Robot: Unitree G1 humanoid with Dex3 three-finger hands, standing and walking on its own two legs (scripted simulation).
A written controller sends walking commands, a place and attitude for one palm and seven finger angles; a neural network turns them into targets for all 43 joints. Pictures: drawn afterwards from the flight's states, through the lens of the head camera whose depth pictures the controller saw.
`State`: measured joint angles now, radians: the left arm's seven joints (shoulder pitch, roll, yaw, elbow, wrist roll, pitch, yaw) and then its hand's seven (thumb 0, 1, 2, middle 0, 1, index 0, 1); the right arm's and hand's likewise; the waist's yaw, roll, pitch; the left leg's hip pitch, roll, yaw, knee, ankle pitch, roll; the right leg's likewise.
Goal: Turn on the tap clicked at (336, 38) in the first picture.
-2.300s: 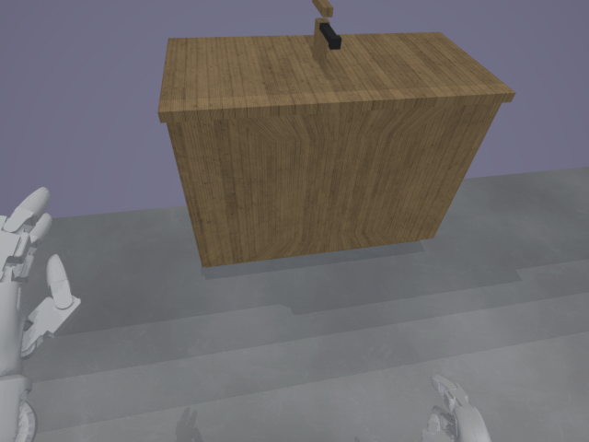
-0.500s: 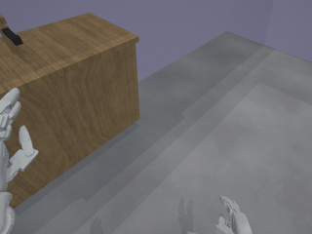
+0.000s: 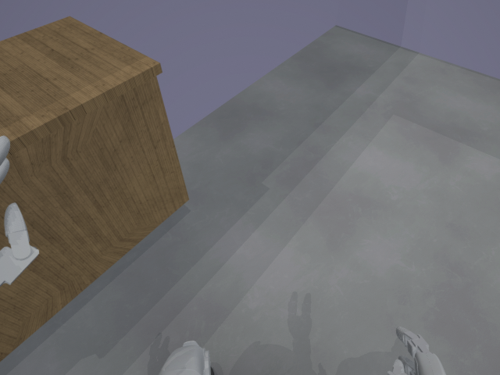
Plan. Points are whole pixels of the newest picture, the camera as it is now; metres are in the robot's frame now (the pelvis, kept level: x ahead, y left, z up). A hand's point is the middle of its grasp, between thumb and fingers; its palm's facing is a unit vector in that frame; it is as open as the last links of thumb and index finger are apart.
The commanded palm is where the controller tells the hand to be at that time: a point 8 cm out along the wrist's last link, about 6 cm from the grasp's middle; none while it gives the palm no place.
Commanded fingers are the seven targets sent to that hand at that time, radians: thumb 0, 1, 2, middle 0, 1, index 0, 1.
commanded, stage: turn to face it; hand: left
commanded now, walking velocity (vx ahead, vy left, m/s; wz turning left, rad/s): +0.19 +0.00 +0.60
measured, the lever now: out of the picture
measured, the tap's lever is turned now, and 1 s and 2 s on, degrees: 0 0 0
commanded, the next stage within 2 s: take the last steps up to it in 0.82 s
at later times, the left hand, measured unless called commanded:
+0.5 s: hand (25, 247) +0.22 +0.25 +0.18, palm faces +0.60 -0.65 -0.46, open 7.4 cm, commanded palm +0.17 +0.27 +0.18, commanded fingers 0.00 0.90 0.90 -0.20 -0.30 -0.20 -0.30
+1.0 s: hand (1, 343) +0.13 +0.23 +0.18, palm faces +0.73 -0.57 -0.37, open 7.4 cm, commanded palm +0.07 +0.24 +0.18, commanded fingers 0.00 0.90 0.90 -0.20 -0.30 -0.20 -0.30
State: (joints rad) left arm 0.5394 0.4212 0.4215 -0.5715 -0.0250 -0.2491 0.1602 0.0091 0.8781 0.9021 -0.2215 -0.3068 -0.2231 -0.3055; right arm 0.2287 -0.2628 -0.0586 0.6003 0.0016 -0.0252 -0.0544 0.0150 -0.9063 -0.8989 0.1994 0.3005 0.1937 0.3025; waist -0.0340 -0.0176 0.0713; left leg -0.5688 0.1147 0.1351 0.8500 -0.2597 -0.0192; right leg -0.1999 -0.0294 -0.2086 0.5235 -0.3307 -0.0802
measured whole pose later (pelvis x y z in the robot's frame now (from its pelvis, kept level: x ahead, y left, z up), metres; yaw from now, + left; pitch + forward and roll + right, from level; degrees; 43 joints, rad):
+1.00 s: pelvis +0.05 -0.08 +0.00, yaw +27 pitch -1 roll -2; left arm 0.49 0.38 0.36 -0.56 -0.04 -0.20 0.16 0.01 0.89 0.90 -0.21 -0.31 -0.21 -0.30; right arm 0.22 -0.16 0.00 0.57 0.00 -0.10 -0.02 0.01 -0.90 -0.90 0.20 0.30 0.20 0.30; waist -0.01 -0.01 0.03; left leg -0.29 0.05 0.03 0.54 -0.24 0.01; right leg -0.40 -0.03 -0.09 0.88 -0.43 0.06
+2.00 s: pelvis +0.08 -0.07 +0.00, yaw +33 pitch -1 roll +2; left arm 0.45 0.33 0.34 -0.45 -0.01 -0.23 0.15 0.01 0.88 0.90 -0.22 -0.31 -0.22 -0.30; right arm 0.20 -0.22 0.00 0.68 0.00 -0.06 -0.05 0.02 -0.90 -0.90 0.21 0.30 0.20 0.30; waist 0.00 0.01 0.04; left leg -0.51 0.08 0.07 1.04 -0.33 -0.03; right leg -0.26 -0.05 -0.17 0.51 -0.25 -0.06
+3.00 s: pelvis +0.26 +0.06 -0.01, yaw +31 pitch -1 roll +1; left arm 0.39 0.38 0.37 -0.47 -0.02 -0.23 0.17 0.01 0.88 0.90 -0.21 -0.31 -0.21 -0.30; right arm 0.18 -0.18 -0.02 0.60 0.01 -0.08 -0.06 0.01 -0.90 -0.90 0.20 0.30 0.19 0.30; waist -0.01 -0.05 0.05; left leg -0.31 0.06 0.16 0.58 -0.24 0.02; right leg -0.40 -0.06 -0.06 1.07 -0.50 0.00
